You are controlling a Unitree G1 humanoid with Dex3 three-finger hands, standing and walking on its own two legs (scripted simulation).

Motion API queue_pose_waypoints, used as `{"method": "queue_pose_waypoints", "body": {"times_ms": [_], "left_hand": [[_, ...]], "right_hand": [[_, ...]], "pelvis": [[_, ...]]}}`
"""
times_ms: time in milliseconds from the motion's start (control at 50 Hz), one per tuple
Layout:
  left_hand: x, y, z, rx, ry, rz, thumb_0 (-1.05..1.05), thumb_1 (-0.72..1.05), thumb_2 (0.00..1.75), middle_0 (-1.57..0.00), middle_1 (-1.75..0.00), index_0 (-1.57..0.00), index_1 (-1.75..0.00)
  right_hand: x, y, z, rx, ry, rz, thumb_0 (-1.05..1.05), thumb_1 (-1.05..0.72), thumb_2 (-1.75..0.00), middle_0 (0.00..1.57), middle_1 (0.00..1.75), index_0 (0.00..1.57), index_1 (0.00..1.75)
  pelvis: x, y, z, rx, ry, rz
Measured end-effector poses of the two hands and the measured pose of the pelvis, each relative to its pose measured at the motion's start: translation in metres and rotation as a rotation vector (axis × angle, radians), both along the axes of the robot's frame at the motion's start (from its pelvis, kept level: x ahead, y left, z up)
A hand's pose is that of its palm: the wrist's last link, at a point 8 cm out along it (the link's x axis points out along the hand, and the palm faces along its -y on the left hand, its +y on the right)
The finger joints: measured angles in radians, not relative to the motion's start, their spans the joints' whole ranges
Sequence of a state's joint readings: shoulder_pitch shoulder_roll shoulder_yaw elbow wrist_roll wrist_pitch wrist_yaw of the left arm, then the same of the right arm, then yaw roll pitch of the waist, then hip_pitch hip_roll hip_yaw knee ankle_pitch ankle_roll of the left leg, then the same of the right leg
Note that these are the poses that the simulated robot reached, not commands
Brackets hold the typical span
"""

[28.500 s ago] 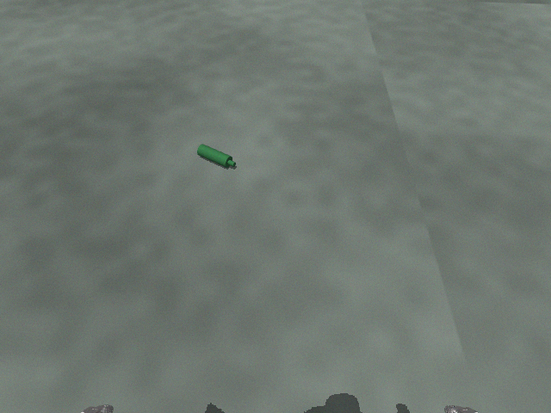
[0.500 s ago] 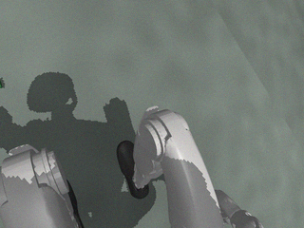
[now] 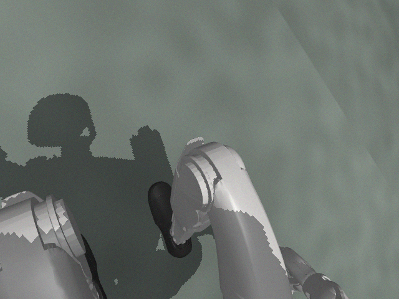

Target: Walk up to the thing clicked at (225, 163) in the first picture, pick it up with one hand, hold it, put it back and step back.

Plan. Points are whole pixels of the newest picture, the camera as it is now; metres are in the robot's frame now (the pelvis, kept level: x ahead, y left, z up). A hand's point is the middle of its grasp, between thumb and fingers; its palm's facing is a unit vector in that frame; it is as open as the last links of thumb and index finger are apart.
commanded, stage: open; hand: left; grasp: from above
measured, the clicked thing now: out of the picture +0.45 +0.34 -0.27
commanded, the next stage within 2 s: withdraw in 0.72 s
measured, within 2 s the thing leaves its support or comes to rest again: rests again in 0.06 s
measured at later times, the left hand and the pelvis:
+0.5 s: hand out of the picture +0.44 +0.35 -0.24, palm faces -0.47 -0.13 -0.87, open 12.9 cm; pelvis +0.00 +0.00 +0.00, yaw +0 degrees
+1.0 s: hand out of the picture +0.45 +0.36 -0.23, palm faces -0.42 -0.14 -0.90, open 13.7 cm; pelvis +0.00 +0.00 +0.00, yaw +0 degrees
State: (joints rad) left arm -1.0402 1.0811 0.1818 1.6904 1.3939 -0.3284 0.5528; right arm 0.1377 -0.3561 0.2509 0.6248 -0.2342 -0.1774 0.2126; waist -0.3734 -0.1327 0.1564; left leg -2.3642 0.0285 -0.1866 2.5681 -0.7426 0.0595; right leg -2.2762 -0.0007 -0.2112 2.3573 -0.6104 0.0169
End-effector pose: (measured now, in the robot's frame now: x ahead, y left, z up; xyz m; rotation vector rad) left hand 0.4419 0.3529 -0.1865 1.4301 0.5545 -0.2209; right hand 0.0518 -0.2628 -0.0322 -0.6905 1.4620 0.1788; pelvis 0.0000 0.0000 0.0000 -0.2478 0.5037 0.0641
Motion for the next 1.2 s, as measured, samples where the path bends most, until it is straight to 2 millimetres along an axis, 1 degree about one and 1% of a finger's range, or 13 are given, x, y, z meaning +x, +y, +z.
{"method": "queue_pose_waypoints", "body": {"times_ms": [140,280,440,560,740,840,940,1000,1060,1120,1200], "left_hand": [[0.001,0.004,0.001,0.01,0.005,0.007,-0.01,-0.05,0.69,-0.45,-0.71,-0.47,-0.7],[0.0,0.001,0.0,0.003,0.024,-0.007,-0.01,-0.17,0.78,-0.34,-0.8,-0.36,-0.79],[0.002,-0.003,0.005,0.0,-0.003,-0.02,0.0,-0.28,0.87,-0.25,-0.88,-0.26,-0.87],[0.001,-0.002,0.006,0.01,0.007,-0.009,0.0,-0.36,0.93,-0.17,-0.94,-0.19,-0.94],[0.001,0.0,0.002,0.007,0.005,0.002,0.0,-0.43,0.99,-0.11,-1.01,-0.12,-1.01],[0.002,0.0,0.001,0.006,0.011,-0.009,0.0,-0.44,1.0,-0.1,-1.04,-0.11,-1.03],[0.004,0.001,0.005,0.003,-0.017,-0.002,0.0,-0.45,0.99,-0.09,-1.04,-0.11,-1.02],[0.007,0.005,0.014,0.015,-0.055,0.015,0.0,-0.45,0.98,-0.09,-1.03,-0.11,-1.01],[0.012,0.012,0.032,0.044,-0.114,0.037,0.0,-0.46,0.98,-0.1,-1.02,-0.11,-1.0],[0.018,0.02,0.056,0.074,-0.159,0.062,0.0,-0.47,0.98,-0.09,-1.01,-0.11,-1.0],[0.017,0.03,0.098,0.124,-0.169,0.09,0.0,-0.48,0.98,-0.09,-1.0,-0.11,-0.99]], "right_hand": [[0.002,0.005,0.002,0.006,-0.01,0.006,0.0,-0.9,-0.9,0.2,0.3,0.2,0.3],[0.006,0.009,-0.001,0.035,-0.007,0.019,0.0,-0.9,-0.9,0.2,0.3,0.2,0.3],[0.008,0.008,-0.003,0.036,-0.017,0.019,0.0,-0.9,-0.9,0.2,0.3,0.2,0.3],[0.006,0.007,-0.003,0.031,-0.027,0.017,0.0,-0.9,-0.9,0.2,0.3,0.2,0.3],[0.0,0.007,0.001,0.019,-0.004,0.011,0.0,-0.89,-0.9,0.2,0.3,0.2,0.3],[0.002,0.009,0.002,0.019,-0.006,0.015,0.0,-0.89,-0.9,0.2,0.3,0.2,0.3],[0.004,0.01,0.001,0.023,-0.015,0.02,0.0,-0.9,-0.9,0.2,0.3,0.2,0.3],[0.006,0.009,0.001,0.032,-0.018,0.021,0.0,-0.9,-0.9,0.2,0.3,0.2,0.3],[0.008,0.008,0.0,0.049,-0.024,0.011,0.0,-0.9,-0.9,0.2,0.3,0.2,0.3],[0.014,0.005,-0.003,0.074,-0.035,-0.006,0.0,-0.91,-0.9,0.2,0.3,0.2,0.3],[0.026,0.002,-0.009,0.11,-0.07,-0.056,0.0,-0.91,-0.9,0.2,0.3,0.2,0.3]], "pelvis": [[0.0,0.002,0.001,-0.009,0.004,0.001],[0.0,0.001,0.003,-0.006,0.004,0.004],[-0.001,-0.001,0.003,-0.006,0.001,0.0],[-0.002,0.0,0.003,-0.005,0.001,-0.002],[-0.002,0.0,0.003,-0.006,0.005,-0.003],[-0.001,0.001,0.003,-0.008,0.002,-0.001],[-0.001,0.001,0.003,-0.01,0.003,0.0],[0.0,0.0,0.004,-0.006,0.011,0.001],[0.002,-0.001,0.005,0.0,0.029,0.004],[0.004,-0.001,0.008,0.006,0.053,0.009],[0.007,-0.001,0.018,0.017,0.09,0.02]]}}
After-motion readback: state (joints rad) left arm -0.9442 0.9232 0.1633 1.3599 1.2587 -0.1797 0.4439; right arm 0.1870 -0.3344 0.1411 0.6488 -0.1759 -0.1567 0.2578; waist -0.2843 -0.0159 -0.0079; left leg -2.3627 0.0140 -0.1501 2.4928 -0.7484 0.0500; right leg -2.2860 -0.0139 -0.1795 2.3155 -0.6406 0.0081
